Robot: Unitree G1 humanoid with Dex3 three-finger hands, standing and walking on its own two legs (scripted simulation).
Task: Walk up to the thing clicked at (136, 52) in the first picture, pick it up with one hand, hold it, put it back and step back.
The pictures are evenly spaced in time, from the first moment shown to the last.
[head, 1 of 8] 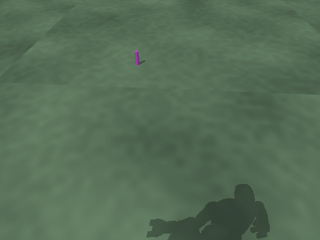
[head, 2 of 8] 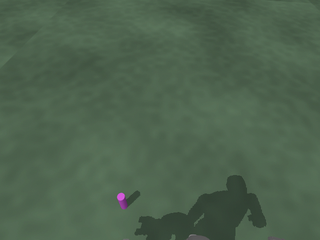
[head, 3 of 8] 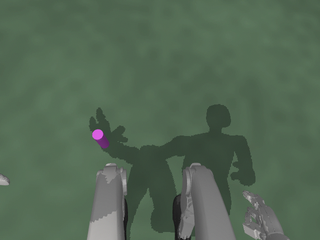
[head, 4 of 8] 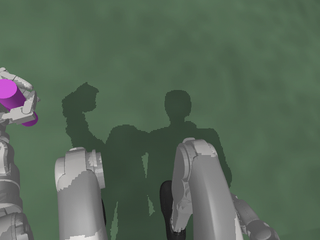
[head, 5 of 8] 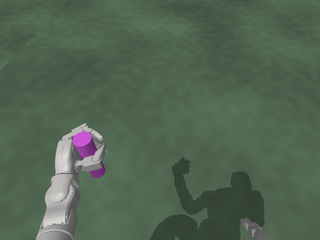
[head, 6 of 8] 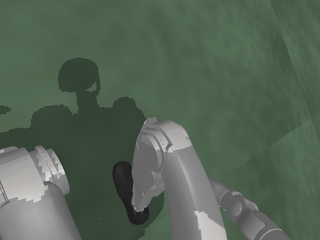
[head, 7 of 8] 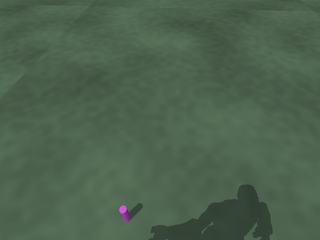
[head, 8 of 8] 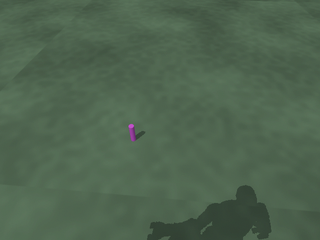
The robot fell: no
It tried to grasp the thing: yes
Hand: left
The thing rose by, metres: 0.69
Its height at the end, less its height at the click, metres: +0.00
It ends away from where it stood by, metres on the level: 0.02
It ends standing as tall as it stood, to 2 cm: yes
